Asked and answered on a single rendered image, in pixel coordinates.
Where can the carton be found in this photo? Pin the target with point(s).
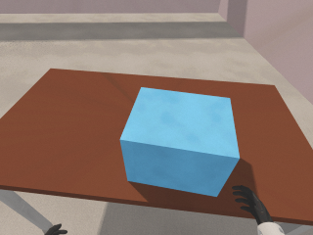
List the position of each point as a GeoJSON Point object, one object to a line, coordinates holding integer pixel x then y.
{"type": "Point", "coordinates": [181, 141]}

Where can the right robot hand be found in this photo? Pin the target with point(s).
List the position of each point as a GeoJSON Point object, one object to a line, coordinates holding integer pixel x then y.
{"type": "Point", "coordinates": [256, 207]}

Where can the right robot forearm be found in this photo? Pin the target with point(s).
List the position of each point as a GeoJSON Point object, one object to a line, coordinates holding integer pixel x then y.
{"type": "Point", "coordinates": [269, 228]}

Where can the table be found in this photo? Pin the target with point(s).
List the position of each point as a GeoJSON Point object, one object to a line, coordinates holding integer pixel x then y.
{"type": "Point", "coordinates": [62, 138]}

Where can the left robot hand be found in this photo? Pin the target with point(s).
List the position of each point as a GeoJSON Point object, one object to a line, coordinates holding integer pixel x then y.
{"type": "Point", "coordinates": [55, 230]}

